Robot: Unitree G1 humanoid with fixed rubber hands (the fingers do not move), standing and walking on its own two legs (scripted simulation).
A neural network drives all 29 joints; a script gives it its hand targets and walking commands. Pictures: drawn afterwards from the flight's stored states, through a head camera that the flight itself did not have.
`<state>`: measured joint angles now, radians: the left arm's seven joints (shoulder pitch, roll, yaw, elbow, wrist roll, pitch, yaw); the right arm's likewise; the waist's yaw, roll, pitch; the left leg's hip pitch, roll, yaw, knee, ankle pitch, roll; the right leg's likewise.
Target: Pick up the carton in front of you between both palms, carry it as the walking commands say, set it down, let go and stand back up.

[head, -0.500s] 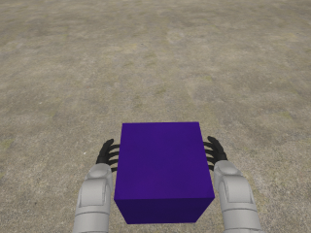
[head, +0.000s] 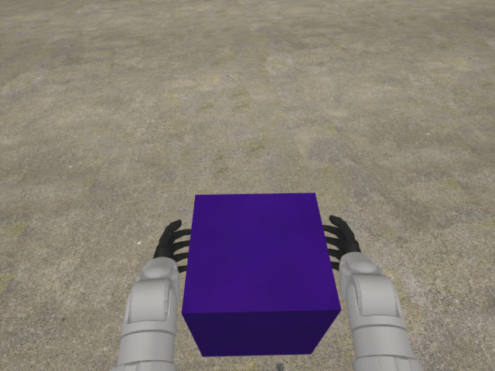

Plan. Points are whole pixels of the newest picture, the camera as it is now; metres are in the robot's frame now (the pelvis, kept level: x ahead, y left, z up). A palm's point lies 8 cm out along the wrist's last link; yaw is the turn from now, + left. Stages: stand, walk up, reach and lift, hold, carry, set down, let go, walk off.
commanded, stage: carry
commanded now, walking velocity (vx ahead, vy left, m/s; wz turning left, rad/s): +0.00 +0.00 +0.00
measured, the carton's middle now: (256, 278) +0.30 +0.00 -0.04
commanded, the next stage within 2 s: hold in 0.48 s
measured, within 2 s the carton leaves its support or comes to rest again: neither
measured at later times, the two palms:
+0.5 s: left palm (160, 271) +0.27 +0.16 +0.04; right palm (345, 266) +0.27 -0.14 +0.04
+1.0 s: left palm (150, 297) +0.22 +0.16 +0.05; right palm (339, 258) +0.28 -0.13 +0.04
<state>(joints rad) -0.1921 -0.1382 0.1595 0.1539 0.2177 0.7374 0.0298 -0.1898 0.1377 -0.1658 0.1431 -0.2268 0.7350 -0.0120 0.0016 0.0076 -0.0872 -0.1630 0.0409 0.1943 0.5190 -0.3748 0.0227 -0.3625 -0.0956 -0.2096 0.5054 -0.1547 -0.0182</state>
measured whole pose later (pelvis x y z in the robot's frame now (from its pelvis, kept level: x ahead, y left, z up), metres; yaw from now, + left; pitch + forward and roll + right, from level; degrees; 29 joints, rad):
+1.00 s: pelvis -0.02 -0.04 +0.01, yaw +13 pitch -7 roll +0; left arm -0.25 -0.15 0.20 0.26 0.25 0.68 0.00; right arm -0.22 0.14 -0.19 0.18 -0.27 0.72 -0.01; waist -0.01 0.04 0.06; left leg -0.03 0.01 -0.05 0.40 -0.25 -0.01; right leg -0.14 -0.01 -0.02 0.37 -0.11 0.00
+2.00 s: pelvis -0.05 -0.03 -0.05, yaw +13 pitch +24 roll +1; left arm -0.55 -0.18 0.37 0.54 0.25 0.14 0.07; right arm -0.55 0.09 -0.42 0.50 -0.29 0.18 0.05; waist -0.05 0.06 0.05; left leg -0.95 -0.05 -0.03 0.91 -0.38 0.00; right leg -1.05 -0.03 0.03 0.84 -0.22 0.02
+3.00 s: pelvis -0.10 -0.05 -0.31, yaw +15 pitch +49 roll +1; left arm -1.23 0.11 0.33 0.85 0.17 0.27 0.05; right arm -1.07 0.03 -0.55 0.58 -0.22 0.30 -0.07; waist -0.09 0.06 -0.05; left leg -2.14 -0.10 -0.04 1.89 -0.60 -0.03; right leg -2.23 -0.01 0.06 1.77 -0.39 0.06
